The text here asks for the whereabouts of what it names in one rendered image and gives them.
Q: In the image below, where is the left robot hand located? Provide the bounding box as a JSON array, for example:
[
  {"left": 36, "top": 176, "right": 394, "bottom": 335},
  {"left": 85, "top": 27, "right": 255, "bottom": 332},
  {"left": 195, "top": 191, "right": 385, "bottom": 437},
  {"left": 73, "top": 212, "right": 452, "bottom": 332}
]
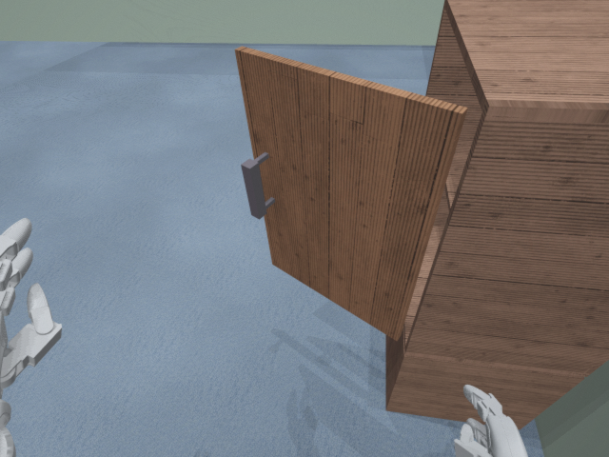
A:
[{"left": 0, "top": 218, "right": 62, "bottom": 399}]

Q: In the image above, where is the handle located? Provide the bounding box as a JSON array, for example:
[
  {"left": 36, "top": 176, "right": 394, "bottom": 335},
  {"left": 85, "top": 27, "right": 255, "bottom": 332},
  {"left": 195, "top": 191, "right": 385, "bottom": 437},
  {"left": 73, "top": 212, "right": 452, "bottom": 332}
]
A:
[{"left": 241, "top": 152, "right": 275, "bottom": 220}]

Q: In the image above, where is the right robot hand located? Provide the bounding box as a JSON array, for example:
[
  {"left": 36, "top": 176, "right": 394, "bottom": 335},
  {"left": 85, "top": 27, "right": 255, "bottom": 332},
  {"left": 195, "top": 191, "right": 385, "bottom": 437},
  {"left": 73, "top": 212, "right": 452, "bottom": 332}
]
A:
[{"left": 454, "top": 385, "right": 528, "bottom": 457}]

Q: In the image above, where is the cupboard door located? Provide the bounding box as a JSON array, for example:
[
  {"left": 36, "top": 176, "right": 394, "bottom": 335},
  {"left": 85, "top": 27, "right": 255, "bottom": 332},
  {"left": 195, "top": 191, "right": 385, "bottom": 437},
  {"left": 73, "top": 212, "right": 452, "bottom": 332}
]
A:
[{"left": 235, "top": 46, "right": 468, "bottom": 341}]

